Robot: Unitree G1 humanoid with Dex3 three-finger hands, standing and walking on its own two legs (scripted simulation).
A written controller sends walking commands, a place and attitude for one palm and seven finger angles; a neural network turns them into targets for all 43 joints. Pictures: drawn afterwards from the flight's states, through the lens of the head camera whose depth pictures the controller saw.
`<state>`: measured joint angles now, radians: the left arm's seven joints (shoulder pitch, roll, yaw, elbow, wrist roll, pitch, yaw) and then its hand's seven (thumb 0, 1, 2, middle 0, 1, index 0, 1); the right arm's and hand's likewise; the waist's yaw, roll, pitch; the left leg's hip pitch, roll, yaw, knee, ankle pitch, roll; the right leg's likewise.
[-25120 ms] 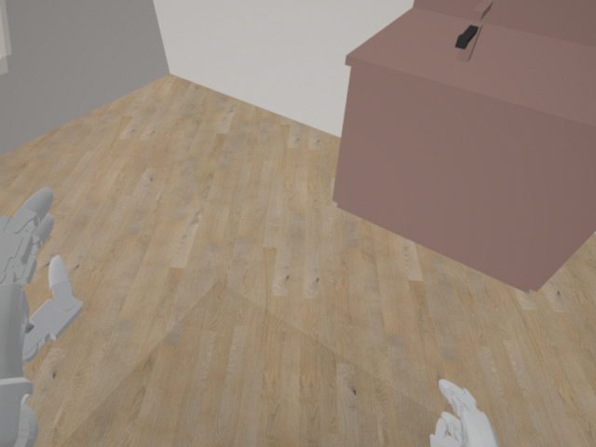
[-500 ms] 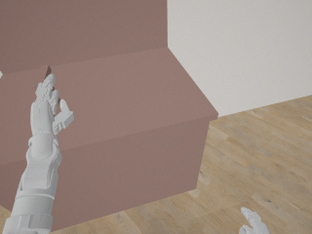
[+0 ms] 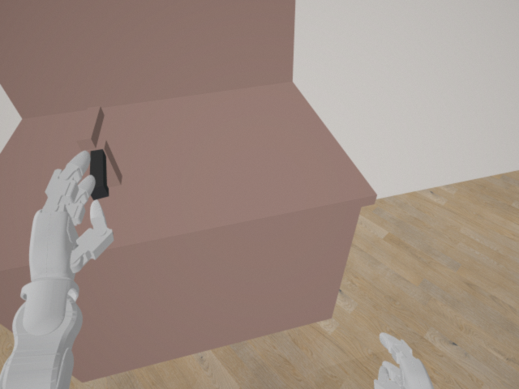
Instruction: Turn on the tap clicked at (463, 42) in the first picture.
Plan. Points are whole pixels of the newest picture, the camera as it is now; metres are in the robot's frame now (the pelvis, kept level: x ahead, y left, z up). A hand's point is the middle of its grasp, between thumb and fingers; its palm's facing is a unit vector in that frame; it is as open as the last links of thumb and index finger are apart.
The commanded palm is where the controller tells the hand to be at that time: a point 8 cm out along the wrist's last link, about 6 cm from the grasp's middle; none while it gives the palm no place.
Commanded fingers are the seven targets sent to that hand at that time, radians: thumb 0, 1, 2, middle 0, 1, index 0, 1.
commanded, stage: draw the hand back beside the body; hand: left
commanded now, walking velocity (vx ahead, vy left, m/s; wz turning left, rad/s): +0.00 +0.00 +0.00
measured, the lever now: (98, 189) +0.42 +0.36 +0.09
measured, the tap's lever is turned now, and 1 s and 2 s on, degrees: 8 8 8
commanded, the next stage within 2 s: step back with the hand held close in 0.54 s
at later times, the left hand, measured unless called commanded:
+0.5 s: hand (82, 278) +0.19 +0.23 +0.16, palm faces +0.44 -0.84 -0.32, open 7.4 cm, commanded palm +0.14 +0.27 +0.17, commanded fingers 0.00 0.90 0.90 -0.20 -0.30 -0.20 -0.30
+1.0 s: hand (87, 282) +0.19 +0.24 +0.14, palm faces +0.35 -0.83 -0.44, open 7.4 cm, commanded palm +0.14 +0.29 +0.17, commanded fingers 0.00 0.90 0.90 -0.20 -0.30 -0.20 -0.30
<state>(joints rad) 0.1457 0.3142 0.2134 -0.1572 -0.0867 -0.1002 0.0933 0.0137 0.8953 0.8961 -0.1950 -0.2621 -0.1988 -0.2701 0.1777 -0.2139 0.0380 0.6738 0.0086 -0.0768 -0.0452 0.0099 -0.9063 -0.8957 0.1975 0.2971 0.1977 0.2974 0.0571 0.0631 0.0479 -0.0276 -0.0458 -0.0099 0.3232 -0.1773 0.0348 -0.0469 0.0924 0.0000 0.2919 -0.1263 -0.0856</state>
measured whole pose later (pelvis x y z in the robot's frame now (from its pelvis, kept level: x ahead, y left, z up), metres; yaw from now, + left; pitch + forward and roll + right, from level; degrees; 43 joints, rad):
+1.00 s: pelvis -0.02 +0.00 -0.01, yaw +0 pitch -1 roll +0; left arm 0.47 0.36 0.29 -0.40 -0.04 -0.14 0.13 0.01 0.89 0.90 -0.21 -0.30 -0.22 -0.31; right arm 0.22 -0.26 -0.02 0.59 0.01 -0.04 -0.07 0.01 -0.91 -0.90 0.20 0.30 0.20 0.30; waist -0.01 0.06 0.02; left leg -0.24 -0.04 -0.01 0.47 -0.20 0.04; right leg -0.24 0.09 -0.02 0.40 -0.14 -0.08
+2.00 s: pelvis -0.17 +0.02 -0.01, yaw +0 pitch +1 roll +0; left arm 0.46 0.38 0.35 -0.56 -0.04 -0.11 0.17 0.01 0.89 0.90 -0.21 -0.30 -0.21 -0.31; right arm 0.16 -0.17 0.00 0.58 -0.01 -0.10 -0.05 0.01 -0.91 -0.90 0.20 0.30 0.20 0.30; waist 0.03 -0.03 0.06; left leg -0.32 0.02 0.05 0.45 -0.15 0.01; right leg -0.40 0.04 0.03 0.84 -0.42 0.03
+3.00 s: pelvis -0.35 -0.03 -0.02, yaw +2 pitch -3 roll +1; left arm 0.43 0.37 0.35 -0.44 -0.02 -0.13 0.17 0.01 0.89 0.90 -0.21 -0.30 -0.21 -0.31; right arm 0.25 -0.16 0.02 0.63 0.00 -0.12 -0.05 0.01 -0.91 -0.90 0.20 0.30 0.20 0.30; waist -0.02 0.00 0.01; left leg -0.20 0.03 0.07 0.54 -0.28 0.01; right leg -0.41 0.00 -0.03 0.89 -0.39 0.00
